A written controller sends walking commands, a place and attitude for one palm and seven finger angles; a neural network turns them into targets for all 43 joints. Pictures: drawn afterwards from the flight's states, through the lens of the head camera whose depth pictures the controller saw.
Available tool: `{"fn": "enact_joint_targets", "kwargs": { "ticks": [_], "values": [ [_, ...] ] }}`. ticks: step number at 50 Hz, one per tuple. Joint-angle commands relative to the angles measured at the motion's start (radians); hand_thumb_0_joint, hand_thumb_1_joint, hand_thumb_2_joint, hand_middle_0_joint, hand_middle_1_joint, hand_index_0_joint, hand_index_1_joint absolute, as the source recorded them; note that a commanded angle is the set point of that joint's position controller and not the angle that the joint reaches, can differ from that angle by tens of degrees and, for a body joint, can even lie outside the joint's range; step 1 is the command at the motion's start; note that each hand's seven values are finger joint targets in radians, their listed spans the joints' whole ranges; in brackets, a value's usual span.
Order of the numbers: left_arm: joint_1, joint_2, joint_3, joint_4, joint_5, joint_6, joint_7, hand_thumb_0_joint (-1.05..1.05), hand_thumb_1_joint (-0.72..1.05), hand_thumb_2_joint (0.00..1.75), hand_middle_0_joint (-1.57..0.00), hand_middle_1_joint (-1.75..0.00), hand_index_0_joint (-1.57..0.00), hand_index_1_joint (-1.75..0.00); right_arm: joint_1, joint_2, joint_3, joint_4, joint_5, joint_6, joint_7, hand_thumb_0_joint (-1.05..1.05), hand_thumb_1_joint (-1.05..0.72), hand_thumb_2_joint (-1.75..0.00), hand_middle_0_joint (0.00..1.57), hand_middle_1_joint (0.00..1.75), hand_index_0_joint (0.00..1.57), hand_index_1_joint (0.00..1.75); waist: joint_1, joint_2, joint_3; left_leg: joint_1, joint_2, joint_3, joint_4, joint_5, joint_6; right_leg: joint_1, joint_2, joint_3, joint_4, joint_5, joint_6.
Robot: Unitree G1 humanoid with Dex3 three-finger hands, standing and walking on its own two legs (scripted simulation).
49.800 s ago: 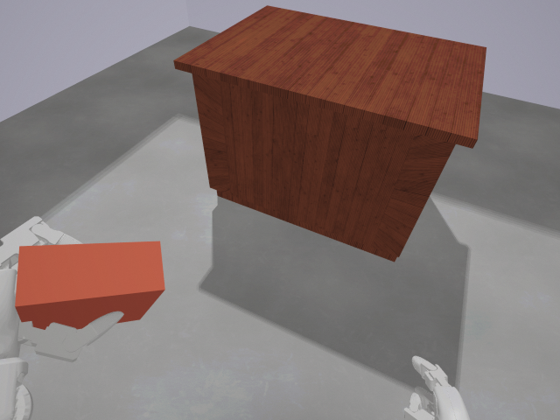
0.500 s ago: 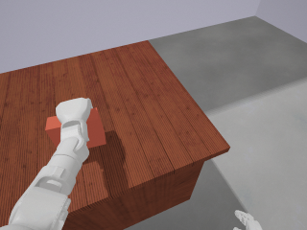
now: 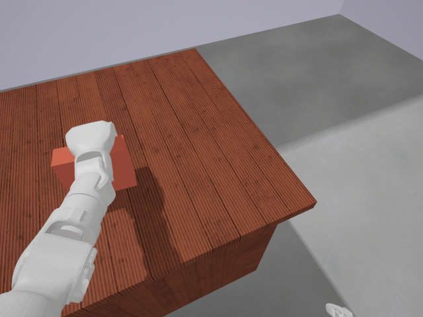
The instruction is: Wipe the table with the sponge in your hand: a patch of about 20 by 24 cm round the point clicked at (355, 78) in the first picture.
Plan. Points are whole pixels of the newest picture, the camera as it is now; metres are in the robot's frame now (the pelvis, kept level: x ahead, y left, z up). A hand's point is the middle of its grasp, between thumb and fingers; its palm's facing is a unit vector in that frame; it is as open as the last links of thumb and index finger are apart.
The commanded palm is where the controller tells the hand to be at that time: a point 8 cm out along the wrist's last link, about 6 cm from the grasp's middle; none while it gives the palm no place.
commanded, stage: slide back across to the first lane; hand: left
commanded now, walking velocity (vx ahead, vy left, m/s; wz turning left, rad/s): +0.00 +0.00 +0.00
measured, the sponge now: (100, 174) +0.41 +0.27 +0.00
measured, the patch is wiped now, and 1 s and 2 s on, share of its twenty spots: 0.90 0.90 0.90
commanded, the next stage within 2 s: wipe back along the first lane in 0.72 s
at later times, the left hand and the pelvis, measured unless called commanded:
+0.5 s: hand (76, 153) +0.43 +0.31 +0.05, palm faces -0.09 -0.03 -1.00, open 9.6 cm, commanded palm +0.40 +0.30 +0.10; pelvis +0.01 +0.01 +0.00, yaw -1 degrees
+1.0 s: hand (52, 166) +0.39 +0.35 +0.05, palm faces -0.08 -0.05 -1.00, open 9.6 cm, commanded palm +0.37 +0.32 +0.10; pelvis +0.03 +0.02 +0.00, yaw +1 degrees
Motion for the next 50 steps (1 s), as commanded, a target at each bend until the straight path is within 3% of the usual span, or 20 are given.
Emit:
{"fn": "enact_joint_targets", "kwargs": {
  "ticks": [1,2,4,6,10,11,14,16,18,26,29,35,38,40,41,42,43,45,47,50],
  "values": [
    [-0.376,0.285,0.048,-0.029,0.055,0.023,0.028,0.00,0.10,1.30,-1.20,-1.60,-1.20,-1.60,-0.012,-0.155,-0.039,-0.093,0.000,-0.032,-0.013,0.00,-0.90,-0.90,0.20,0.30,0.20,0.30,-0.034,-0.070,-0.228,0.077,0.021,-0.014,-0.046,0.176,0.009,0.139,-0.030,0.017,-0.041,0.195,-0.034],
    [-0.414,0.261,0.021,-0.032,0.055,0.022,0.027,0.00,0.10,1.30,-1.20,-1.60,-1.20,-1.60,-0.006,-0.151,-0.038,-0.093,0.000,-0.033,-0.013,0.00,-0.90,-0.90,0.20,0.30,0.20,0.30,-0.048,-0.053,-0.229,0.084,0.023,-0.010,-0.046,0.169,0.008,0.122,-0.029,0.012,-0.043,0.183,-0.032],
    [-0.418,0.256,0.018,-0.011,0.062,0.019,0.022,0.00,0.10,1.30,-1.20,-1.60,-1.20,-1.60,0.010,-0.149,-0.041,-0.089,-0.001,-0.037,-0.009,0.00,-0.90,-0.90,0.20,0.30,0.20,0.30,-0.045,-0.023,-0.254,0.096,0.026,-0.013,-0.040,0.173,0.006,0.111,-0.026,0.010,-0.038,0.172,-0.035],
    [-0.367,0.305,0.068,-0.020,0.053,0.005,0.015,0.00,0.10,1.30,-1.20,-1.60,-1.20,-1.60,0.018,-0.151,-0.046,-0.099,-0.005,-0.037,-0.007,0.00,-0.90,-0.90,0.20,0.30,0.20,0.30,-0.015,-0.018,-0.328,0.117,0.025,-0.013,-0.029,0.225,0.006,0.168,-0.026,0.013,-0.026,0.229,-0.038],
    [-0.348,0.356,0.115,-0.094,0.043,-0.027,0.008,0.00,0.10,1.30,-1.20,-1.60,-1.20,-1.60,0.012,-0.148,-0.049,-0.120,-0.006,-0.037,-0.012,0.00,-0.90,-0.90,0.20,0.30,0.20,0.30,0.006,-0.020,-0.389,0.121,0.023,-0.014,-0.036,0.269,0.008,0.237,-0.028,0.021,-0.026,0.293,-0.038],
    [-0.339,0.384,0.126,-0.100,0.054,-0.034,0.011,0.00,0.10,1.30,-1.20,-1.60,-1.20,-1.60,0.020,-0.155,-0.051,-0.116,-0.007,-0.036,-0.010,0.00,-0.90,-0.90,0.20,0.30,0.20,0.30,0.003,-0.018,-0.369,0.125,0.024,-0.015,-0.033,0.269,0.009,0.231,-0.027,0.021,-0.027,0.289,-0.037],
    [-0.321,0.365,0.110,-0.121,0.056,-0.033,0.012,0.00,0.10,1.30,-1.20,-1.60,-1.20,-1.60,0.015,-0.154,-0.052,-0.122,-0.001,-0.039,-0.004,0.00,-0.90,-0.90,0.20,0.30,0.20,0.30,0.000,-0.027,-0.301,0.127,0.024,-0.016,-0.053,0.249,0.011,0.211,-0.022,0.011,-0.047,0.246,-0.037],
    [-0.301,0.404,0.140,-0.138,0.049,-0.036,0.008,0.00,0.10,1.30,-1.20,-1.60,-1.20,-1.60,0.011,-0.159,-0.053,-0.122,0.002,-0.041,-0.005,0.00,-0.90,-0.90,0.20,0.30,0.20,0.30,0.014,-0.014,-0.303,0.138,0.022,-0.021,-0.062,0.265,0.011,0.231,-0.022,0.010,-0.049,0.247,-0.040],
    [-0.304,0.395,0.129,-0.148,0.045,-0.036,0.004,0.00,0.10,1.30,-1.20,-1.60,-1.20,-1.60,0.005,-0.158,-0.053,-0.121,0.005,-0.044,-0.005,0.00,-0.90,-0.90,0.20,0.30,0.20,0.30,0.006,-0.015,-0.276,0.147,0.023,-0.020,-0.070,0.253,0.012,0.217,-0.022,0.008,-0.060,0.228,-0.039],
    [-0.246,0.368,0.107,-0.219,0.035,-0.077,-0.050,0.00,0.10,1.30,-1.20,-1.60,-1.20,-1.60,0.008,-0.162,-0.060,-0.124,0.005,-0.051,-0.007,0.00,-0.90,-0.90,0.20,0.30,0.20,0.30,0.007,0.008,-0.275,0.222,0.028,-0.029,-0.068,0.333,0.012,0.224,-0.019,0.004,-0.069,0.276,-0.048],
    [-0.256,0.416,0.136,-0.224,0.042,-0.092,-0.058,0.00,0.10,1.30,-1.20,-1.60,-1.20,-1.60,0.008,-0.166,-0.058,-0.122,0.006,-0.045,-0.012,0.00,-0.90,-0.90,0.20,0.30,0.20,0.30,0.002,-0.024,-0.269,0.212,0.024,-0.027,-0.071,0.329,0.011,0.236,-0.021,0.006,-0.071,0.290,-0.046],
    [-0.201,0.455,0.182,-0.287,0.052,-0.128,-0.066,0.00,0.10,1.30,-1.20,-1.60,-1.20,-1.60,-0.005,-0.162,-0.061,-0.137,0.000,-0.043,-0.008,0.00,-0.90,-0.90,0.20,0.30,0.20,0.30,0.032,0.043,-0.314,0.246,0.024,-0.028,-0.057,0.459,-0.004,0.263,-0.023,0.006,-0.052,0.387,-0.059],
    [-0.156,0.431,0.164,-0.307,0.053,-0.123,-0.066,0.00,0.10,1.30,-1.20,-1.60,-1.20,-1.60,-0.004,-0.165,-0.066,-0.139,-0.003,-0.037,-0.004,0.00,-0.90,-0.90,0.20,0.30,0.20,0.30,0.027,0.031,-0.311,0.264,0.026,-0.028,-0.041,0.510,-0.009,0.256,-0.021,0.001,-0.046,0.422,-0.055],
    [-0.120,0.470,0.218,-0.338,0.034,-0.128,-0.068,0.00,0.10,1.30,-1.20,-1.60,-1.20,-1.60,-0.016,-0.166,-0.068,-0.149,-0.002,-0.039,-0.001,0.00,-0.90,-0.90,0.20,0.30,0.20,0.30,0.046,0.017,-0.333,0.265,0.027,-0.031,-0.041,0.559,-0.008,0.292,-0.024,0.007,-0.046,0.467,-0.056],
    [-0.106,0.466,0.201,-0.324,0.039,-0.120,-0.072,0.00,0.10,1.30,-1.20,-1.60,-1.20,-1.60,-0.008,-0.172,-0.066,-0.146,-0.004,-0.035,-0.002,0.00,-0.90,-0.90,0.20,0.30,0.20,0.30,0.039,0.019,-0.324,0.264,0.024,-0.029,-0.034,0.557,-0.008,0.290,-0.023,0.003,-0.042,0.471,-0.054],
    [-0.086,0.399,0.155,-0.332,0.027,-0.115,-0.077,0.00,0.10,1.30,-1.20,-1.60,-1.20,-1.60,-0.013,-0.164,-0.068,-0.151,-0.001,-0.034,0.000,0.00,-0.90,-0.90,0.20,0.30,0.20,0.30,0.028,0.007,-0.306,0.266,0.025,-0.024,-0.034,0.549,-0.006,0.276,-0.024,0.001,-0.046,0.472,-0.049],
    [-0.067,0.383,0.152,-0.341,0.022,-0.113,-0.081,0.00,0.10,1.30,-1.20,-1.60,-1.20,-1.60,-0.010,-0.167,-0.071,-0.150,0.000,-0.034,0.002,0.00,-0.90,-0.90,0.20,0.30,0.20,0.30,0.026,-0.025,-0.301,0.268,0.029,-0.028,-0.035,0.542,-0.005,0.271,-0.023,-0.001,-0.050,0.468,-0.048],
    [-0.013,0.368,0.157,-0.388,0.006,-0.117,-0.094,0.00,0.10,1.30,-1.20,-1.60,-1.20,-1.60,-0.032,-0.163,-0.070,-0.166,0.004,-0.036,0.004,0.00,-0.90,-0.90,0.20,0.30,0.20,0.30,0.041,0.000,-0.317,0.286,0.030,-0.033,-0.032,0.598,-0.006,0.283,-0.026,0.008,-0.051,0.494,-0.051],
    [-0.011,0.326,0.108,-0.416,0.012,-0.112,-0.102,0.00,0.10,1.30,-1.20,-1.60,-1.20,-1.60,-0.031,-0.163,-0.071,-0.163,0.004,-0.031,0.007,0.00,-0.90,-0.90,0.20,0.30,0.20,0.30,0.025,0.004,-0.288,0.302,0.033,-0.043,-0.028,0.587,-0.012,0.243,-0.022,-0.005,-0.050,0.446,-0.048],
    [0.009,0.304,0.104,-0.474,0.007,-0.105,-0.107,0.00,0.10,1.30,-1.20,-1.60,-1.20,-1.60,-0.053,-0.159,-0.070,-0.172,0.006,-0.033,0.008,0.00,-0.90,-0.90,0.20,0.30,0.20,0.30,0.036,0.018,-0.277,0.322,0.039,-0.065,-0.036,0.591,-0.018,0.214,-0.016,-0.006,-0.056,0.380,-0.055]
  ]
}}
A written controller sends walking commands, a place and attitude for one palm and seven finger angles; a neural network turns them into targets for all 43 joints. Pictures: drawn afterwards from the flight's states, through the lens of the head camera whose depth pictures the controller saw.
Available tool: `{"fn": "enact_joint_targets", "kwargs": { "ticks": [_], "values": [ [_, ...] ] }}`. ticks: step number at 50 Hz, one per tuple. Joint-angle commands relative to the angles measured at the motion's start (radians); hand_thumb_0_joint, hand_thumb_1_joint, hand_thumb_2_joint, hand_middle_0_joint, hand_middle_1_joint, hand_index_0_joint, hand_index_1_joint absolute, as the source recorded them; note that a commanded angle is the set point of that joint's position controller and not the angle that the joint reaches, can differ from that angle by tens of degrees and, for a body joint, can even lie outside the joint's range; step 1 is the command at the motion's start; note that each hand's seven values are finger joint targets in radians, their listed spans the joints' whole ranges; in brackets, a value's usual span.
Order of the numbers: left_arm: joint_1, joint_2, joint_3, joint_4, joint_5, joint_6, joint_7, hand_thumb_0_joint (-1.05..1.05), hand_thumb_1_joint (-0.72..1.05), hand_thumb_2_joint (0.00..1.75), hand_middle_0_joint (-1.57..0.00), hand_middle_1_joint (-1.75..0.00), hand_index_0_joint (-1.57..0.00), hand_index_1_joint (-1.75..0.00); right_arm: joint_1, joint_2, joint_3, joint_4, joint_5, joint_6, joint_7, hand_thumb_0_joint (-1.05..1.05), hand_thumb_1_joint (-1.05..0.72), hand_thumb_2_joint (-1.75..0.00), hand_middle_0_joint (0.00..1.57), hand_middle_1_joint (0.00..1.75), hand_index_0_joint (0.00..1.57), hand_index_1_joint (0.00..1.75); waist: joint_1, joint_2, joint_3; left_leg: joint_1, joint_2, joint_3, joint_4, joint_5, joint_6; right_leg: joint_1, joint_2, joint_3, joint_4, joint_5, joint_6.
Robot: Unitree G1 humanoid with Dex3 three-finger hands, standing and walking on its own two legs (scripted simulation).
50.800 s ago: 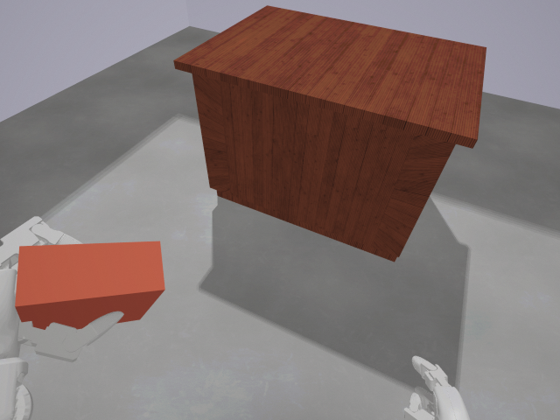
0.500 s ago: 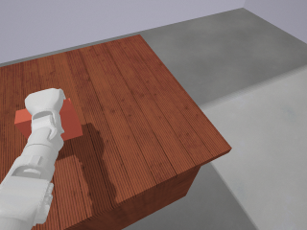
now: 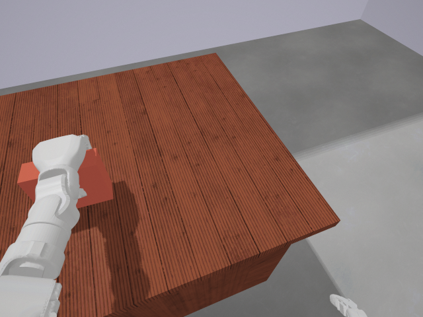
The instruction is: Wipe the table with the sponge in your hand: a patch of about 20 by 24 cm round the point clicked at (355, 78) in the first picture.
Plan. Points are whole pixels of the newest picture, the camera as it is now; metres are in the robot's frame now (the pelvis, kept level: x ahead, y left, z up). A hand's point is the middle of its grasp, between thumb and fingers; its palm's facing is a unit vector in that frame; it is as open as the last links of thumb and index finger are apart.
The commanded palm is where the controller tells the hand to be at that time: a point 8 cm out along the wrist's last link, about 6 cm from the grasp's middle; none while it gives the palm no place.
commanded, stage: wipe back along the first lane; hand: left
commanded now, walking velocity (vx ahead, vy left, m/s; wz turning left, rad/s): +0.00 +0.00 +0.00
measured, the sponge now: (74, 188) +0.36 +0.33 +0.00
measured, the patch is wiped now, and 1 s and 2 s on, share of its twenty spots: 0.90 0.90 1.00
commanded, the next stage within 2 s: lift the sponge slowly off the table in 1.44 s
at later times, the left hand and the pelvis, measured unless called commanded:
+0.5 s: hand (83, 191) +0.33 +0.28 +0.04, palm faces -0.03 -0.04 -1.00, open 9.6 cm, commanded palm +0.29 +0.26 +0.08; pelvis -0.02 -0.01 +0.00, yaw +1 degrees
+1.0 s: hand (87, 215) +0.28 +0.26 +0.04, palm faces -0.01 -0.05 -1.00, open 9.6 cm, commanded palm +0.24 +0.25 +0.08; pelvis -0.01 -0.03 +0.00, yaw +0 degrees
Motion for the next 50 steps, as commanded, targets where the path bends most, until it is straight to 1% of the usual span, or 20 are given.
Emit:
{"fn": "enact_joint_targets", "kwargs": {
  "ticks": [1,2,5,10,12,16,19,20,27,29,30,34,37,39,40,41,42,45,48,50],
  "values": [
    [-0.234,0.144,-0.023,-0.205,0.022,0.003,-0.003,0.00,0.10,1.30,-1.20,-1.60,-1.20,-1.60,-0.047,-0.144,-0.044,-0.121,0.002,-0.029,-0.007,0.00,-0.90,-0.90,0.20,0.30,0.20,0.30,-0.017,0.019,-0.294,0.246,0.055,-0.058,0.004,0.588,-0.048,0.094,0.003,-0.010,0.020,0.364,-0.079],
    [-0.213,0.154,-0.005,-0.209,0.020,0.008,0.001,0.00,0.10,1.30,-1.20,-1.60,-1.20,-1.60,-0.050,-0.141,-0.044,-0.121,0.003,-0.028,-0.005,0.00,-0.90,-0.90,0.20,0.30,0.20,0.30,-0.012,0.007,-0.287,0.240,0.058,-0.066,0.000,0.575,-0.053,0.090,0.004,-0.014,0.022,0.341,-0.080],
    [-0.213,0.105,-0.035,-0.255,0.009,0.021,0.003,0.00,0.10,1.30,-1.20,-1.60,-1.20,-1.60,-0.081,-0.134,-0.038,-0.128,0.004,-0.028,-0.006,0.00,-0.90,-0.90,0.20,0.30,0.20,0.30,-0.008,0.022,-0.265,0.242,0.059,-0.077,-0.014,0.548,-0.060,0.072,0.006,-0.015,0.017,0.291,-0.085],
    [-0.174,0.098,-0.030,-0.259,0.009,0.059,0.020,0.00,0.10,1.30,-1.20,-1.60,-1.20,-1.60,-0.109,-0.134,-0.026,-0.133,0.004,-0.023,-0.007,0.00,-0.90,-0.90,0.20,0.30,0.20,0.30,0.003,-0.014,-0.235,0.205,0.054,-0.082,-0.039,0.435,-0.065,0.080,0.008,-0.017,0.015,0.227,-0.089],
    [-0.153,0.063,-0.061,-0.254,0.012,0.074,0.025,0.00,0.10,1.30,-1.20,-1.60,-1.20,-1.60,-0.114,-0.127,-0.023,-0.137,0.003,-0.023,-0.007,0.00,-0.90,-0.90,0.20,0.30,0.20,0.30,0.003,-0.027,-0.224,0.197,0.050,-0.077,-0.041,0.397,-0.062,0.079,0.008,-0.022,0.015,0.206,-0.087],
    [-0.150,0.058,-0.065,-0.228,0.009,0.100,0.028,0.00,0.10,1.30,-1.20,-1.60,-1.20,-1.60,-0.129,-0.130,-0.013,-0.140,0.004,-0.019,-0.013,0.00,-0.90,-0.90,0.20,0.30,0.20,0.30,0.005,-0.037,-0.192,0.171,0.044,-0.075,-0.058,0.316,-0.057,0.077,0.009,-0.020,0.008,0.158,-0.091],
    [-0.114,0.015,-0.100,-0.265,0.017,0.106,0.025,0.00,0.10,1.30,-1.20,-1.60,-1.20,-1.60,-0.146,-0.119,-0.010,-0.150,0.003,-0.020,-0.009,0.00,-0.90,-0.90,0.20,0.30,0.20,0.30,0.011,-0.020,-0.220,0.183,0.040,-0.069,-0.047,0.339,-0.058,0.091,0.007,-0.016,0.016,0.184,-0.092],
    [-0.075,0.023,-0.072,-0.265,0.007,0.108,0.025,0.00,0.10,1.30,-1.20,-1.60,-1.20,-1.60,-0.156,-0.117,-0.011,-0.158,0.005,-0.023,-0.009,0.00,-0.90,-0.90,0.20,0.30,0.20,0.30,0.022,-0.031,-0.225,0.180,0.042,-0.072,-0.052,0.346,-0.054,0.105,0.007,-0.013,0.016,0.188,-0.093],
    [-0.016,0.015,-0.086,-0.303,0.003,0.132,0.020,0.00,0.10,1.30,-1.20,-1.60,-1.20,-1.60,-0.174,-0.117,-0.003,-0.165,0.006,-0.024,-0.009,0.00,-0.90,-0.90,0.20,0.30,0.20,0.30,0.018,-0.063,-0.173,0.150,0.033,-0.059,-0.052,0.294,-0.041,0.115,0.006,-0.004,0.012,0.189,-0.088],
    [0.012,-0.013,-0.107,-0.327,0.001,0.137,0.016,0.00,0.10,1.30,-1.20,-1.60,-1.20,-1.60,-0.183,-0.114,-0.002,-0.172,0.006,-0.027,-0.006,0.00,-0.90,-0.90,0.20,0.30,0.20,0.30,0.020,-0.066,-0.163,0.150,0.031,-0.058,-0.050,0.299,-0.038,0.118,0.005,0.000,0.011,0.206,-0.089],
    [0.019,0.002,-0.083,-0.352,-0.004,0.137,0.016,0.00,0.10,1.30,-1.20,-1.60,-1.20,-1.60,-0.195,-0.116,-0.003,-0.176,0.005,-0.030,-0.007,0.00,-0.90,-0.90,0.20,0.30,0.20,0.30,0.030,-0.053,-0.185,0.158,0.033,-0.059,-0.053,0.316,-0.037,0.135,0.005,0.008,0.013,0.222,-0.093],
    [0.133,-0.034,-0.108,-0.404,-0.013,0.141,0.015,0.00,0.10,1.30,-1.20,-1.60,-1.20,-1.60,-0.202,-0.110,-0.002,-0.185,0.005,-0.041,0.001,0.00,-0.90,-0.90,0.20,0.30,0.20,0.30,0.032,-0.070,-0.186,0.160,0.027,-0.049,-0.039,0.353,-0.034,0.165,0.002,0.014,0.024,0.300,-0.087],
    [0.204,0.000,-0.064,-0.444,-0.029,0.150,0.019,0.00,0.10,1.30,-1.20,-1.60,-1.20,-1.60,-0.211,-0.111,-0.002,-0.188,0.005,-0.046,0.001,0.00,-0.90,-0.90,0.20,0.30,0.20,0.30,0.042,-0.093,-0.185,0.149,0.021,-0.040,-0.038,0.345,-0.027,0.203,-0.002,0.033,0.023,0.348,-0.084],
    [0.236,-0.017,-0.078,-0.477,-0.034,0.158,0.018,0.00,0.10,1.30,-1.20,-1.60,-1.20,-1.60,-0.223,-0.109,0.001,-0.193,0.006,-0.049,0.002,0.00,-0.90,-0.90,0.20,0.30,0.20,0.30,0.041,-0.097,-0.166,0.142,0.016,-0.033,-0.040,0.345,-0.025,0.214,-0.005,0.040,0.023,0.383,-0.082],
    [0.239,0.021,-0.033,-0.500,-0.040,0.164,0.020,0.00,0.10,1.30,-1.20,-1.60,-1.20,-1.60,-0.235,-0.114,-0.001,-0.192,0.005,-0.048,0.000,0.00,-0.90,-0.90,0.20,0.30,0.20,0.30,0.048,-0.105,-0.178,0.141,0.018,-0.038,-0.045,0.346,-0.023,0.229,-0.005,0.053,0.023,0.394,-0.084],
    [0.265,0.012,-0.047,-0.509,-0.045,0.170,0.019,0.00,0.10,1.30,-1.20,-1.60,-1.20,-1.60,-0.234,-0.111,0.001,-0.195,0.004,-0.048,-0.002,0.00,-0.90,-0.90,0.20,0.30,0.20,0.30,0.049,-0.097,-0.173,0.141,0.013,-0.030,-0.043,0.338,-0.022,0.240,-0.009,0.045,0.023,0.400,-0.079],
    [0.272,0.034,-0.024,-0.506,-0.050,0.175,0.021,0.00,0.10,1.30,-1.20,-1.60,-1.20,-1.60,-0.234,-0.112,0.002,-0.191,0.006,-0.050,-0.004,0.00,-0.90,-0.90,0.20,0.30,0.20,0.30,0.048,-0.129,-0.159,0.132,0.011,-0.027,-0.043,0.328,-0.021,0.246,-0.009,0.055,0.021,0.415,-0.077],
    [0.313,0.046,-0.004,-0.556,-0.057,0.183,0.018,0.00,0.10,1.30,-1.20,-1.60,-1.20,-1.60,-0.258,-0.113,0.004,-0.195,0.006,-0.053,-0.006,0.00,-0.90,-0.90,0.20,0.30,0.20,0.30,0.059,-0.096,-0.156,0.139,0.010,-0.029,-0.052,0.323,-0.022,0.249,-0.009,0.069,0.017,0.406,-0.079],
    [0.322,-0.002,-0.053,-0.582,-0.061,0.191,0.011,0.00,0.10,1.30,-1.20,-1.60,-1.20,-1.60,-0.263,-0.105,0.006,-0.201,0.007,-0.057,-0.008,0.00,-0.90,-0.90,0.20,0.30,0.20,0.30,0.048,-0.093,-0.128,0.145,0.011,-0.026,-0.059,0.303,-0.020,0.229,-0.007,0.056,0.006,0.366,-0.075],
    [0.315,0.041,-0.013,-0.603,-0.061,0.194,0.009,0.00,0.10,1.30,-1.20,-1.60,-1.20,-1.60,-0.274,-0.110,0.006,-0.199,0.006,-0.057,-0.013,0.00,-0.90,-0.90,0.20,0.30,0.20,0.30,0.055,-0.072,-0.131,0.156,0.012,-0.030,-0.066,0.295,-0.018,0.230,-0.006,0.070,-0.001,0.344,-0.079]
  ]
}}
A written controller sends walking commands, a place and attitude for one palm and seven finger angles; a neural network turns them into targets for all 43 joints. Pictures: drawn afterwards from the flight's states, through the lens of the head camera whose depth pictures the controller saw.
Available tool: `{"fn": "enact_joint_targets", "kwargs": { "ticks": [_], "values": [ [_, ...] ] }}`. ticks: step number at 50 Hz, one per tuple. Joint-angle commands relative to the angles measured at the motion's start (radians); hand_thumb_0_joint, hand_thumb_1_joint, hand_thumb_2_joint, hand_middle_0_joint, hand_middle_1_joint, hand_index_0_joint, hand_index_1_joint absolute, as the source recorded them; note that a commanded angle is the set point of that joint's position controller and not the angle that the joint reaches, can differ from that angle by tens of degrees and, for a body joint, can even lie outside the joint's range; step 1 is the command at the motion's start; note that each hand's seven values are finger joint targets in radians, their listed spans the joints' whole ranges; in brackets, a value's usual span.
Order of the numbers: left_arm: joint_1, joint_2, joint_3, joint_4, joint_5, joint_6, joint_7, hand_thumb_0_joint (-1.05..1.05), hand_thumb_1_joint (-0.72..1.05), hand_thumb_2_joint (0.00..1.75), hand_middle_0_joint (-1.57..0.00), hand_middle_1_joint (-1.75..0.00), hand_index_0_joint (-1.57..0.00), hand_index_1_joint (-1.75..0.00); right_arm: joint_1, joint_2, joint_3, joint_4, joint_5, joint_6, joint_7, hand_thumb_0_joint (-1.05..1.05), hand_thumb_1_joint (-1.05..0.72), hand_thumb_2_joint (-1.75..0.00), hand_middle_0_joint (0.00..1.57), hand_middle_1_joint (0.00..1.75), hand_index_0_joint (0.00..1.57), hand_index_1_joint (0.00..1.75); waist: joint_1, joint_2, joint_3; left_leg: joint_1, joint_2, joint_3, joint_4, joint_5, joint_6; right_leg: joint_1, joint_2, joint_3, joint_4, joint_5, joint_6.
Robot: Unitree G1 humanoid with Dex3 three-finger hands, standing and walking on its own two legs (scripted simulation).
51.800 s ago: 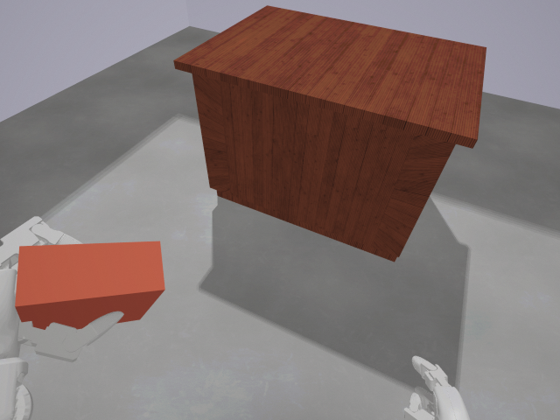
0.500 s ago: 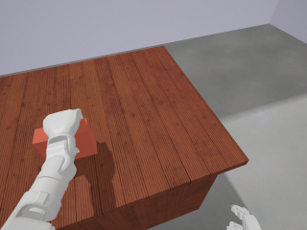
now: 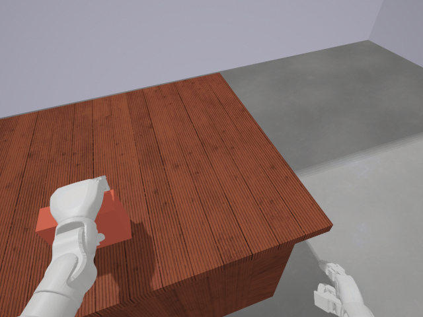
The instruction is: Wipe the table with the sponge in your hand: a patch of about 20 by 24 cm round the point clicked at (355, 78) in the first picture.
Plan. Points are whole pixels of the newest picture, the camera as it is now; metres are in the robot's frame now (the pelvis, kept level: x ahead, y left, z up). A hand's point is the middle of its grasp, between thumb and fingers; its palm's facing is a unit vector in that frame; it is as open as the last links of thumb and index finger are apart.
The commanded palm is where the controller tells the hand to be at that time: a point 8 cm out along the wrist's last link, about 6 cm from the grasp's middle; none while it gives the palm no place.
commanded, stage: wipe back along the first lane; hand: left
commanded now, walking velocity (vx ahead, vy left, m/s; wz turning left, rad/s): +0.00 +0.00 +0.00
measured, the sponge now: (92, 229) +0.27 +0.30 +0.00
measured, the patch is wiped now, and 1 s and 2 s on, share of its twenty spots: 0.90 1.00 1.00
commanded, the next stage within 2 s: lift the sponge slowly off the table in 0.44 s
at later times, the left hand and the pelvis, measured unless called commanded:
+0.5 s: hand (89, 232) +0.25 +0.27 +0.04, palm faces +0.01 -0.08 -1.00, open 9.6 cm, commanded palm +0.20 +0.25 +0.08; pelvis -0.01 +0.01 +0.00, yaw +0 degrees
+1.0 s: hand (89, 236) +0.23 +0.26 +0.05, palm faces +0.00 -0.14 -0.99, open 9.6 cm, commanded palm +0.20 +0.25 +0.11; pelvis +0.00 +0.01 +0.00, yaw +0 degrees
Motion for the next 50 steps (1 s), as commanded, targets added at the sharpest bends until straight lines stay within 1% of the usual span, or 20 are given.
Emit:
{"fn": "enact_joint_targets", "kwargs": {
  "ticks": [1,6,9,10,12,13,15,18,22,23,28,30,33,35,38,40,42,45,46,50],
  "values": [
    [-0.087,0.127,0.072,-0.115,-0.028,0.016,-0.023,0.00,0.10,1.30,-1.20,-1.60,-1.20,-1.60,-0.158,-0.108,-0.032,-0.155,0.001,-0.047,-0.012,0.00,-0.90,-0.90,0.20,0.30,0.20,0.30,0.005,-0.098,-0.157,0.036,-0.007,-0.032,-0.034,0.293,0.013,0.150,-0.022,0.053,-0.032,0.364,-0.045],
    [-0.026,0.081,0.041,-0.159,-0.027,0.006,-0.031,0.00,0.10,1.30,-1.20,-1.60,-1.20,-1.60,-0.167,-0.100,-0.033,-0.164,-0.002,-0.059,-0.009,0.00,-0.90,-0.90,0.20,0.30,0.20,0.30,0.009,-0.106,-0.156,0.048,-0.005,-0.033,-0.034,0.299,0.014,0.143,-0.021,0.054,-0.033,0.361,-0.045],
    [0.027,0.074,0.044,-0.176,-0.028,-0.002,-0.026,0.00,0.10,1.30,-1.20,-1.60,-1.20,-1.60,-0.174,-0.098,-0.033,-0.163,-0.003,-0.065,-0.003,0.00,-0.90,-0.90,0.20,0.30,0.20,0.30,0.015,-0.123,-0.158,0.045,-0.003,-0.033,-0.033,0.305,0.011,0.146,-0.022,0.060,-0.030,0.377,-0.045],
    [0.037,0.097,0.073,-0.207,-0.031,-0.003,-0.023,0.00,0.10,1.30,-1.20,-1.60,-1.20,-1.60,-0.180,-0.102,-0.035,-0.168,-0.004,-0.067,-0.002,0.00,-0.90,-0.90,0.20,0.30,0.20,0.30,0.022,-0.124,-0.176,0.048,-0.003,-0.040,-0.034,0.310,0.012,0.159,-0.020,0.070,-0.025,0.388,-0.048],
    [0.054,0.090,0.064,-0.209,-0.032,0.002,-0.018,0.00,0.10,1.30,-1.20,-1.60,-1.20,-1.60,-0.181,-0.099,-0.033,-0.165,-0.004,-0.066,-0.002,0.00,-0.90,-0.90,0.20,0.30,0.20,0.30,0.019,-0.130,-0.145,0.036,-0.001,-0.037,-0.038,0.291,0.009,0.144,-0.020,0.061,-0.027,0.357,-0.044],
    [0.069,0.058,0.038,-0.221,-0.033,0.006,-0.018,0.00,0.10,1.30,-1.20,-1.60,-1.20,-1.60,-0.190,-0.096,-0.034,-0.169,-0.004,-0.067,-0.001,0.00,-0.90,-0.90,0.20,0.30,0.20,0.30,0.019,-0.131,-0.136,0.039,0.000,-0.036,-0.041,0.284,0.009,0.135,-0.019,0.054,-0.032,0.338,-0.042],
    [0.051,0.087,0.064,-0.256,-0.038,0.017,-0.014,0.00,0.10,1.30,-1.20,-1.60,-1.20,-1.60,-0.198,-0.099,-0.033,-0.170,-0.003,-0.066,-0.001,0.00,-0.90,-0.90,0.20,0.30,0.20,0.30,0.021,-0.112,-0.125,0.044,0.003,-0.044,-0.052,0.264,0.011,0.127,-0.016,0.067,-0.042,0.295,-0.046],
    [0.062,0.038,0.012,-0.248,-0.032,0.035,-0.013,0.00,0.10,1.30,-1.20,-1.60,-1.20,-1.60,-0.200,-0.093,-0.029,-0.171,-0.003,-0.067,-0.003,0.00,-0.90,-0.90,0.20,0.30,0.20,0.30,0.018,-0.121,-0.099,0.044,0.005,-0.043,-0.059,0.249,0.011,0.110,-0.015,0.046,-0.049,0.254,-0.043],
    [0.088,0.039,0.006,-0.266,-0.022,0.047,-0.013,0.00,0.10,1.30,-1.20,-1.60,-1.20,-1.60,-0.208,-0.088,-0.027,-0.169,-0.002,-0.070,0.004,0.00,-0.90,-0.90,0.20,0.30,0.20,0.30,0.023,-0.108,-0.106,0.060,0.011,-0.051,-0.061,0.259,0.009,0.108,-0.010,0.043,-0.042,0.234,-0.048],
    [0.102,0.009,-0.026,-0.279,-0.028,0.050,-0.018,0.00,0.10,1.30,-1.20,-1.60,-1.20,-1.60,-0.214,-0.087,-0.025,-0.176,-0.003,-0.069,0.006,0.00,-0.90,-0.90,0.20,0.30,0.20,0.30,0.023,-0.105,-0.108,0.061,0.009,-0.049,-0.063,0.254,0.011,0.114,-0.011,0.040,-0.045,0.233,-0.046],
    [0.114,0.020,-0.016,-0.315,-0.029,0.051,-0.017,0.00,0.10,1.30,-1.20,-1.60,-1.20,-1.60,-0.218,-0.086,-0.023,-0.177,-0.004,-0.067,0.011,0.00,-0.90,-0.90,0.20,0.30,0.20,0.30,0.025,-0.110,-0.118,0.066,0.014,-0.055,-0.064,0.270,0.009,0.123,-0.008,0.039,-0.036,0.251,-0.048],
    [0.106,0.077,0.042,-0.354,-0.033,0.053,-0.010,0.00,0.10,1.30,-1.20,-1.60,-1.20,-1.60,-0.226,-0.090,-0.025,-0.177,-0.006,-0.066,0.008,0.00,-0.90,-0.90,0.20,0.30,0.20,0.30,0.033,-0.116,-0.133,0.071,0.013,-0.061,-0.065,0.274,0.012,0.141,-0.007,0.063,-0.036,0.268,-0.050],
    [0.087,0.030,-0.014,-0.364,-0.023,0.064,-0.014,0.00,0.10,1.30,-1.20,-1.60,-1.20,-1.60,-0.231,-0.082,-0.021,-0.178,-0.006,-0.064,0.010,0.00,-0.90,-0.90,0.20,0.30,0.20,0.30,0.024,-0.098,-0.105,0.082,0.015,-0.059,-0.069,0.286,0.010,0.126,-0.008,0.045,-0.041,0.256,-0.049],
    [0.031,0.056,-0.002,-0.394,-0.014,0.072,-0.018,0.00,0.10,1.30,-1.20,-1.60,-1.20,-1.60,-0.238,-0.084,-0.019,-0.179,-0.007,-0.065,0.010,0.00,-0.90,-0.90,0.20,0.30,0.20,0.30,0.022,-0.058,-0.094,0.090,0.020,-0.069,-0.080,0.276,0.010,0.113,-0.004,0.051,-0.043,0.222,-0.055],
    [0.028,0.049,-0.015,-0.385,-0.007,0.076,-0.026,0.00,0.10,1.30,-1.20,-1.60,-1.20,-1.60,-0.233,-0.079,-0.016,-0.176,-0.009,-0.066,0.009,0.00,-0.90,-0.90,0.20,0.30,0.20,0.30,0.022,-0.065,-0.104,0.101,0.018,-0.066,-0.080,0.291,0.012,0.133,-0.005,0.040,-0.047,0.234,-0.055],
    [0.001,0.107,0.034,-0.415,-0.005,0.071,-0.028,0.00,0.10,1.30,-1.20,-1.60,-1.20,-1.60,-0.239,-0.085,-0.015,-0.174,-0.012,-0.066,0.005,0.00,-0.90,-0.90,0.20,0.30,0.20,0.30,0.028,-0.054,-0.125,0.111,0.016,-0.069,-0.082,0.294,0.014,0.152,-0.003,0.065,-0.049,0.244,-0.059],
    [0.019,0.067,-0.003,-0.438,-0.006,0.063,-0.033,0.00,0.10,1.30,-1.20,-1.60,-1.20,-1.60,-0.239,-0.073,-0.014,-0.182,-0.011,-0.071,0.008,0.00,-0.90,-0.90,0.20,0.30,0.20,0.30,0.028,-0.053,-0.142,0.121,0.014,-0.066,-0.080,0.319,0.015,0.169,-0.008,0.050,-0.046,0.268,-0.056],
    [0.031,0.102,0.032,-0.488,-0.010,0.050,-0.035,0.00,0.10,1.30,-1.20,-1.60,-1.20,-1.60,-0.247,-0.077,-0.017,-0.182,-0.016,-0.076,0.011,0.00,-0.90,-0.90,0.20,0.30,0.20,0.30,0.035,-0.042,-0.151,0.134,0.017,-0.076,-0.084,0.346,0.013,0.186,-0.003,0.069,-0.046,0.293,-0.061],
    [0.031,0.081,0.007,-0.494,-0.007,0.048,-0.035,0.00,0.10,1.30,-1.20,-1.60,-1.20,-1.60,-0.236,-0.076,-0.018,-0.184,-0.018,-0.076,0.012,0.00,-0.90,-0.90,0.20,0.30,0.20,0.30,0.033,-0.030,-0.162,0.140,0.015,-0.069,-0.076,0.360,0.018,0.193,-0.006,0.053,-0.045,0.314,-0.059],
    [0.039,0.111,0.040,-0.533,-0.005,0.043,-0.031,0.00,0.10,1.30,-1.20,-1.60,-1.20,-1.60,-0.253,-0.074,-0.017,-0.181,-0.019,-0.078,0.017,0.00,-0.90,-0.90,0.20,0.30,0.20,0.30,0.037,-0.032,-0.142,0.142,0.019,-0.074,-0.088,0.369,0.013,0.199,-0.004,0.076,-0.051,0.328,-0.061]
  ]
}}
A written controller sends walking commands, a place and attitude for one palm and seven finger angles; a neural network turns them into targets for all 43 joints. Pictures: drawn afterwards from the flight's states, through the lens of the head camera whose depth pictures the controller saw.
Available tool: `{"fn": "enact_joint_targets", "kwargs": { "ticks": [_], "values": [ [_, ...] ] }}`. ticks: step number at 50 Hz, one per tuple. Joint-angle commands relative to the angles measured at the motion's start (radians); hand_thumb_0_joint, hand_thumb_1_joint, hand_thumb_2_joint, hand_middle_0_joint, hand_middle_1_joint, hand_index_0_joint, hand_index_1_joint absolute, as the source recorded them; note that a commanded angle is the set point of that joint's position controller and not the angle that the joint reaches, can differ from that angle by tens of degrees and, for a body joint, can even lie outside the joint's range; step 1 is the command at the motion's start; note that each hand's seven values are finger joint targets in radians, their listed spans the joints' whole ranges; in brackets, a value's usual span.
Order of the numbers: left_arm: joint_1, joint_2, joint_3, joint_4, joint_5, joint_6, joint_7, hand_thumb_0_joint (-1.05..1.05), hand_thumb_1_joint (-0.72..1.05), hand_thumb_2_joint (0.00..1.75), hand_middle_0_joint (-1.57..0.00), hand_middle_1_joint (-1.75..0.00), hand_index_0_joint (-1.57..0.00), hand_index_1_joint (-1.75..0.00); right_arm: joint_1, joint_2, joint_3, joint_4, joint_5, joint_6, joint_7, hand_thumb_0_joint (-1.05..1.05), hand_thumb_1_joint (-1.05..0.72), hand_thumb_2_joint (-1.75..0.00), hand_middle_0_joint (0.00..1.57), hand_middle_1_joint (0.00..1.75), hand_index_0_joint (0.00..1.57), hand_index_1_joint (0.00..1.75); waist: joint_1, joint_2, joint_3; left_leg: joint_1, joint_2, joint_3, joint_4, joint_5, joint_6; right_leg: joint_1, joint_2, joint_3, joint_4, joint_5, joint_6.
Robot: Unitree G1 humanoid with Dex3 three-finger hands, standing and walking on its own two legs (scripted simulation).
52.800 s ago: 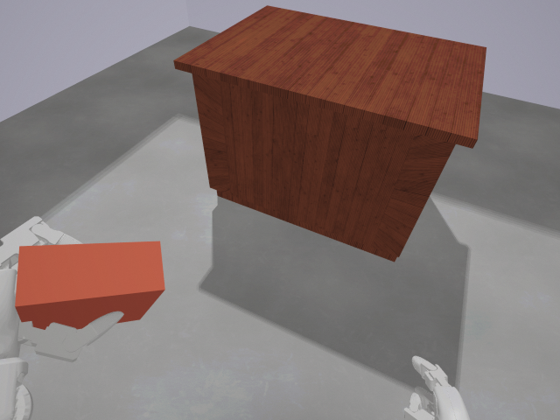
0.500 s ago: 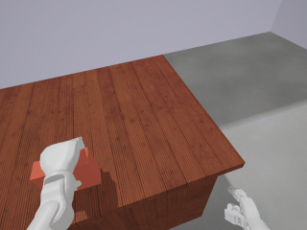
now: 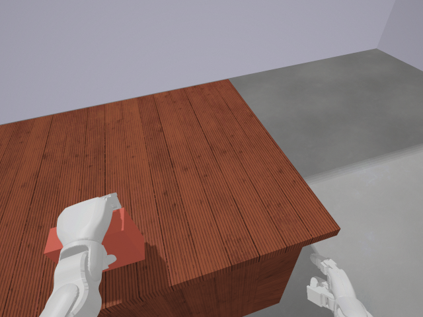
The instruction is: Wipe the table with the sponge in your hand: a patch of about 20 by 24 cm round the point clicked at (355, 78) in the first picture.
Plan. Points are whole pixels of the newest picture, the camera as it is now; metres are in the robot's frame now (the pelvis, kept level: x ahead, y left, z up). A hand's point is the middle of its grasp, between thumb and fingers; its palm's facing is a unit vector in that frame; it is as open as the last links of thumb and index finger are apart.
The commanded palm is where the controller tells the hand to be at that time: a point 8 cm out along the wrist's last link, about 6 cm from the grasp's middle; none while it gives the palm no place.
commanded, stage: lift the sponge slowly off the table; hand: left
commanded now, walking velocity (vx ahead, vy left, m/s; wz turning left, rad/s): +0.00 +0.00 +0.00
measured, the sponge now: (104, 249) +0.23 +0.27 +0.00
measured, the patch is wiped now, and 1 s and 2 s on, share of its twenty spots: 1.00 1.00 1.00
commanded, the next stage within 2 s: bring the sponge back beside the body in 1.64 s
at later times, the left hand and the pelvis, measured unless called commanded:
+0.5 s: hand (96, 229) +0.23 +0.25 +0.08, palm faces +0.02 -0.13 -0.99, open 9.6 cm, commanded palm +0.20 +0.24 +0.14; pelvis -0.01 -0.02 +0.00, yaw +1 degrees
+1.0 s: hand (86, 224) +0.22 +0.26 +0.10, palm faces +0.06 -0.13 -0.99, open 9.6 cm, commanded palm +0.19 +0.25 +0.18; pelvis -0.02 -0.02 +0.00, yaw +1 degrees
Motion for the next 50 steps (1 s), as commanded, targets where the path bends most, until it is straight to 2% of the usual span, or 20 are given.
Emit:
{"fn": "enact_joint_targets", "kwargs": {
  "ticks": [1,4,5,8,10,11,13,15,18,21,27,28,30,31,32,35,41,45,48,50],
  "values": [
    [-0.185,0.142,0.087,-0.237,0.023,-0.018,0.027,0.00,0.10,1.30,-1.20,-1.60,-1.20,-1.60,-0.220,-0.099,-0.031,-0.178,-0.001,-0.053,-0.003,0.00,-0.90,-0.90,0.20,0.30,0.20,0.30,0.005,-0.049,-0.187,0.050,0.027,-0.077,-0.044,0.360,0.004,0.118,0.004,0.049,-0.020,0.322,-0.069],
    [-0.180,0.149,0.090,-0.258,0.030,-0.019,0.031,0.00,0.10,1.30,-1.20,-1.60,-1.20,-1.60,-0.231,-0.094,-0.030,-0.173,0.000,-0.054,0.001,0.00,-0.90,-0.90,0.20,0.30,0.20,0.30,0.007,-0.055,-0.179,0.057,0.026,-0.077,-0.047,0.372,0.001,0.124,0.000,0.061,-0.026,0.342,-0.068],
    [-0.180,0.188,0.130,-0.281,0.028,-0.017,0.036,0.00,0.10,1.30,-1.20,-1.60,-1.20,-1.60,-0.244,-0.097,-0.030,-0.176,-0.002,-0.056,0.000,0.00,-0.90,-0.90,0.20,0.30,0.20,0.30,0.017,-0.046,-0.193,0.062,0.027,-0.085,-0.056,0.362,0.003,0.139,0.005,0.075,-0.025,0.325,-0.072],
    [-0.208,0.158,0.094,-0.254,0.037,-0.008,0.035,0.00,0.10,1.30,-1.20,-1.60,-1.20,-1.60,-0.247,-0.092,-0.026,-0.167,-0.001,-0.055,-0.005,0.00,-0.90,-0.90,0.20,0.30,0.20,0.30,0.010,-0.047,-0.156,0.062,0.023,-0.075,-0.060,0.338,0.005,0.124,0.002,0.060,-0.046,0.297,-0.070],
    [-0.281,0.211,0.131,-0.278,0.046,-0.002,0.038,0.00,0.10,1.30,-1.20,-1.60,-1.20,-1.60,-0.268,-0.097,-0.022,-0.162,-0.002,-0.053,-0.012,0.00,-0.90,-0.90,0.20,0.30,0.20,0.30,0.012,-0.025,-0.153,0.067,0.022,-0.082,-0.076,0.305,0.005,0.127,0.005,0.085,-0.058,0.250,-0.075],
    [-0.285,0.197,0.118,-0.278,0.049,0.000,0.036,0.00,0.10,1.30,-1.20,-1.60,-1.20,-1.60,-0.263,-0.094,-0.024,-0.162,-0.002,-0.054,-0.014,0.00,-0.90,-0.90,0.20,0.30,0.20,0.30,0.014,-0.022,-0.175,0.072,0.020,-0.077,-0.073,0.310,0.010,0.142,0.003,0.064,-0.055,0.251,-0.074],
    [-0.260,0.191,0.116,-0.262,0.037,0.001,0.031,0.00,0.10,1.30,-1.20,-1.60,-1.20,-1.60,-0.270,-0.092,-0.022,-0.157,-0.001,-0.056,-0.016,0.00,-0.90,-0.90,0.20,0.30,0.20,0.30,0.015,-0.031,-0.166,0.076,0.016,-0.074,-0.078,0.308,0.009,0.150,0.000,0.069,-0.067,0.258,-0.071],
    [-0.277,0.235,0.156,-0.263,0.023,0.003,0.023,0.00,0.10,1.30,-1.20,-1.60,-1.20,-1.60,-0.283,-0.096,-0.018,-0.156,0.001,-0.056,-0.022,0.00,-0.90,-0.90,0.20,0.30,0.20,0.30,0.014,-0.040,-0.163,0.080,0.014,-0.080,-0.087,0.288,0.009,0.154,0.000,0.095,-0.079,0.237,-0.072],
    [-0.298,0.197,0.112,-0.213,0.018,0.018,-0.001,0.00,0.10,1.30,-1.20,-1.60,-1.20,-1.60,-0.288,-0.096,-0.013,-0.148,0.003,-0.053,-0.029,0.00,-0.90,-0.90,0.20,0.30,0.20,0.30,0.004,-0.044,-0.122,0.068,0.011,-0.072,-0.095,0.254,0.009,0.132,-0.006,0.077,-0.101,0.191,-0.065],
    [-0.330,0.212,0.118,-0.204,0.009,0.024,-0.024,0.00,0.10,1.30,-1.20,-1.60,-1.20,-1.60,-0.290,-0.100,-0.010,-0.153,0.007,-0.056,-0.035,0.00,-0.90,-0.90,0.20,0.30,0.20,0.30,0.004,-0.037,-0.128,0.068,0.011,-0.073,-0.104,0.226,0.013,0.133,-0.006,0.072,-0.109,0.143,-0.064],
    [-0.343,0.255,0.155,-0.241,0.017,-0.012,-0.049,0.00,0.10,1.30,-1.20,-1.60,-1.20,-1.60,-0.288,-0.096,-0.008,-0.152,0.000,-0.065,-0.037,0.00,-0.90,-0.90,0.20,0.30,0.20,0.30,0.010,-0.047,-0.174,0.083,0.004,-0.070,-0.091,0.270,0.013,0.170,-0.014,0.093,-0.101,0.219,-0.063],
    [-0.324,0.233,0.140,-0.243,0.016,-0.015,-0.052,0.00,0.10,1.30,-1.20,-1.60,-1.20,-1.60,-0.283,-0.097,-0.009,-0.155,-0.003,-0.064,-0.036,0.00,-0.90,-0.90,0.20,0.30,0.20,0.30,0.012,-0.053,-0.176,0.087,0.004,-0.069,-0.090,0.285,0.013,0.177,-0.013,0.084,-0.100,0.244,-0.063],
    [-0.323,0.290,0.200,-0.264,0.014,-0.022,-0.044,0.00,0.10,1.30,-1.20,-1.60,-1.20,-1.60,-0.286,-0.102,-0.011,-0.154,-0.003,-0.065,-0.035,0.00,-0.90,-0.90,0.20,0.30,0.20,0.30,0.016,-0.049,-0.175,0.088,0.005,-0.072,-0.092,0.284,0.010,0.181,-0.011,0.112,-0.100,0.247,-0.066],
    [-0.302,0.268,0.188,-0.259,0.009,-0.019,-0.042,0.00,0.10,1.30,-1.20,-1.60,-1.20,-1.60,-0.280,-0.096,-0.011,-0.163,-0.004,-0.064,-0.035,0.00,-0.90,-0.90,0.20,0.30,0.20,0.30,0.024,-0.051,-0.184,0.079,0.004,-0.066,-0.090,0.284,0.013,0.196,-0.016,0.088,-0.095,0.252,-0.062],
    [-0.305,0.293,0.211,-0.251,0.010,-0.019,-0.038,0.00,0.10,1.30,-1.20,-1.60,-1.20,-1.60,-0.284,-0.096,-0.009,-0.156,-0.002,-0.064,-0.034,0.00,-0.90,-0.90,0.20,0.30,0.20,0.30,0.021,-0.076,-0.166,0.072,0.004,-0.068,-0.091,0.285,0.008,0.184,-0.018,0.102,-0.096,0.256,-0.061],
    [-0.329,0.307,0.223,-0.282,0.007,-0.001,-0.036,0.00,0.10,1.30,-1.20,-1.60,-1.20,-1.60,-0.302,-0.104,-0.010,-0.159,0.001,-0.060,-0.031,0.00,-0.90,-0.90,0.20,0.30,0.20,0.30,0.022,-0.037,-0.151,0.077,0.003,-0.071,-0.095,0.281,0.004,0.173,-0.014,0.120,-0.103,0.245,-0.067],
    [-0.299,0.266,0.175,-0.316,-0.016,0.032,-0.069,0.00,0.10,1.30,-1.20,-1.60,-1.20,-1.60,-0.305,-0.102,-0.010,-0.173,0.005,-0.062,-0.029,0.00,-0.90,-0.90,0.20,0.30,0.20,0.30,0.016,-0.028,-0.162,0.085,0.004,-0.069,-0.083,0.307,0.013,0.182,-0.019,0.093,-0.092,0.282,-0.063],
    [-0.361,0.320,0.202,-0.335,-0.011,0.032,-0.090,0.00,0.10,1.30,-1.20,-1.60,-1.20,-1.60,-0.313,-0.108,-0.005,-0.167,0.006,-0.060,-0.038,0.00,-0.90,-0.90,0.20,0.30,0.20,0.30,0.002,-0.036,-0.145,0.087,0.008,-0.077,-0.096,0.271,0.012,0.159,-0.016,0.113,-0.107,0.219,-0.062],
    [-0.386,0.290,0.166,-0.312,-0.002,0.021,-0.101,0.00,0.10,1.30,-1.20,-1.60,-1.20,-1.60,-0.303,-0.102,-0.001,-0.168,0.004,-0.065,-0.045,0.00,-0.90,-0.90,0.20,0.30,0.20,0.30,0.006,-0.027,-0.128,0.085,0.010,-0.081,-0.104,0.258,0.013,0.144,-0.018,0.079,-0.117,0.176,-0.062],
    [-0.430,0.325,0.192,-0.357,0.001,0.007,-0.096,0.00,0.10,1.30,-1.20,-1.60,-1.20,-1.60,-0.315,-0.101,-0.001,-0.170,0.007,-0.073,-0.047,0.00,-0.90,-0.90,0.20,0.30,0.20,0.30,0.005,0.003,-0.149,0.100,0.012,-0.087,-0.109,0.254,0.011,0.149,-0.011,0.106,-0.116,0.161,-0.068]
  ]
}}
